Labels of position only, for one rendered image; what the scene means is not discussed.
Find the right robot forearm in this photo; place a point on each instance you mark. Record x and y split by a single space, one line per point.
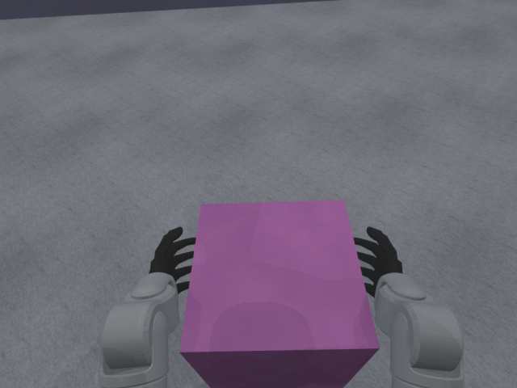
426 341

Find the left robot hand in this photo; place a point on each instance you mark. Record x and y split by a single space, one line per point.
165 262

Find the left robot forearm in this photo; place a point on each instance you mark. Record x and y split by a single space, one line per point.
133 350

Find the right robot hand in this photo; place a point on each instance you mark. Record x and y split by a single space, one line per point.
385 261

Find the carton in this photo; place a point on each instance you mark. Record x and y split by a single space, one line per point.
276 297

